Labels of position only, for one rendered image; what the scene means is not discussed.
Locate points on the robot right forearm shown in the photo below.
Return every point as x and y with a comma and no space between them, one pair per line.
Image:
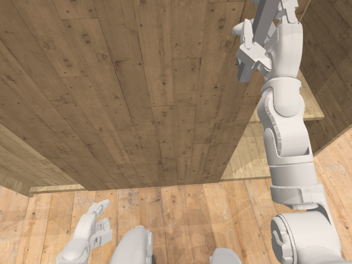
288,150

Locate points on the robot right hand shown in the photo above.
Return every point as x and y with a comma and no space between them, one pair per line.
283,44

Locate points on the robot left hand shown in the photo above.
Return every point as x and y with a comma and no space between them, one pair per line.
97,234

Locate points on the wardrobe door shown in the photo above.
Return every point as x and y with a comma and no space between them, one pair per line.
122,94
21,162

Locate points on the robot right thigh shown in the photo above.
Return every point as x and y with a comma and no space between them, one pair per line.
224,256

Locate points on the robot thigh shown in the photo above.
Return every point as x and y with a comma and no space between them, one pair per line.
134,247
224,256

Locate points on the robot right upper arm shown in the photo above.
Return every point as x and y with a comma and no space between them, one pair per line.
305,238

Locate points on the robot left forearm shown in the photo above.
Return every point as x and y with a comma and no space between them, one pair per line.
76,251

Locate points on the robot left thigh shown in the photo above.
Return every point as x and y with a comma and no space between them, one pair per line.
134,247

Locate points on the handle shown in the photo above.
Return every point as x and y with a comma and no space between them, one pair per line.
260,27

